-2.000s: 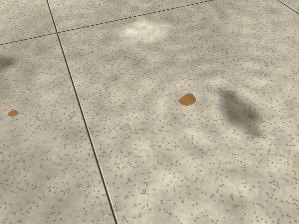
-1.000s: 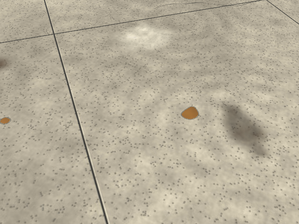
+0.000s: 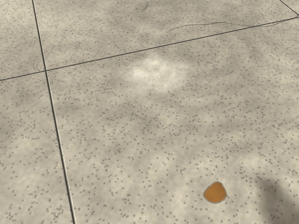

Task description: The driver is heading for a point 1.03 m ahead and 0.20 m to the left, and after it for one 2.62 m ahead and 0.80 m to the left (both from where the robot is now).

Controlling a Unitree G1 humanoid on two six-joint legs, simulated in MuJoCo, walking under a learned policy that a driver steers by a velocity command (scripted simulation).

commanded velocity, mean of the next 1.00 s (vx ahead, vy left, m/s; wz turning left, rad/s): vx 0.50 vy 0.00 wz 0.21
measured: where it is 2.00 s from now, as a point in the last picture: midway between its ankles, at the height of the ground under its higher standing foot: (126, 132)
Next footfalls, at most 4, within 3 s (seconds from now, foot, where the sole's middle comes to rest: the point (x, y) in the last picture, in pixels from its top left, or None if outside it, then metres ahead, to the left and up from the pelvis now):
0.40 right None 0.39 -0.11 -0.77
0.98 left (139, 186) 0.65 0.08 -0.77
1.52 right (141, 123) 1.02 0.08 -0.77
1.96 left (103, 131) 0.96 0.28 -0.77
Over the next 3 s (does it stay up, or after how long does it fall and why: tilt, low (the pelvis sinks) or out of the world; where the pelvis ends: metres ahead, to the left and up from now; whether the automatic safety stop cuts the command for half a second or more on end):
stays up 0.95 0.18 0.01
